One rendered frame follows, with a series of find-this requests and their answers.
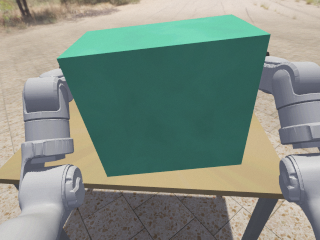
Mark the carton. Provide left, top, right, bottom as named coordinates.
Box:
left=57, top=14, right=271, bottom=177

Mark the left robot forearm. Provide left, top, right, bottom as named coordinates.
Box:
left=18, top=68, right=74, bottom=210

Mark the left robot upper arm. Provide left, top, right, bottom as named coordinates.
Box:
left=0, top=164, right=85, bottom=240

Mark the table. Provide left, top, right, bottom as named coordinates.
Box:
left=0, top=99, right=285, bottom=240

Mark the right robot upper arm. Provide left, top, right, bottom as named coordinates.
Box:
left=279, top=152, right=320, bottom=240

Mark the right robot forearm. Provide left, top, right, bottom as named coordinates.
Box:
left=258, top=56, right=320, bottom=152

